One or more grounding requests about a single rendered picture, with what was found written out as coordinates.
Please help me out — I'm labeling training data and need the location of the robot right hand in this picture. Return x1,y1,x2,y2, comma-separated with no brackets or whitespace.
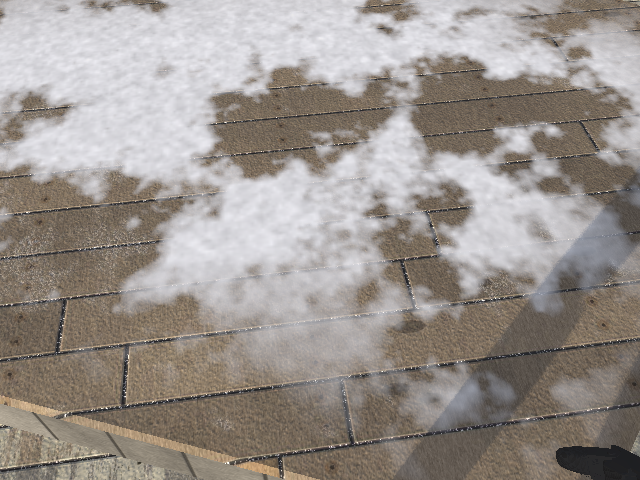
556,445,640,480

